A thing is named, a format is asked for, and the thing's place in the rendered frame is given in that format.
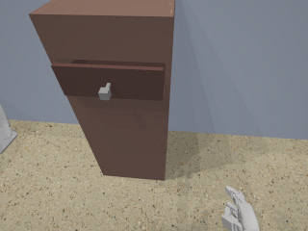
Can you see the cabinet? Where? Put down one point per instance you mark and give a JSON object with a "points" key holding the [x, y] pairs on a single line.
{"points": [[128, 137]]}

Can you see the drawer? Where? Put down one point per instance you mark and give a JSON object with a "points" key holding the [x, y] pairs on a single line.
{"points": [[129, 80]]}

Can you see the robot right hand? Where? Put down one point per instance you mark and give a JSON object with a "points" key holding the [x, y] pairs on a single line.
{"points": [[243, 214]]}

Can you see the robot left hand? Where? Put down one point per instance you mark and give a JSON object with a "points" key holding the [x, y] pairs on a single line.
{"points": [[7, 135]]}

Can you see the handle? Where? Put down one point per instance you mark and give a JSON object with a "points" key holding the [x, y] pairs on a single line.
{"points": [[105, 93]]}

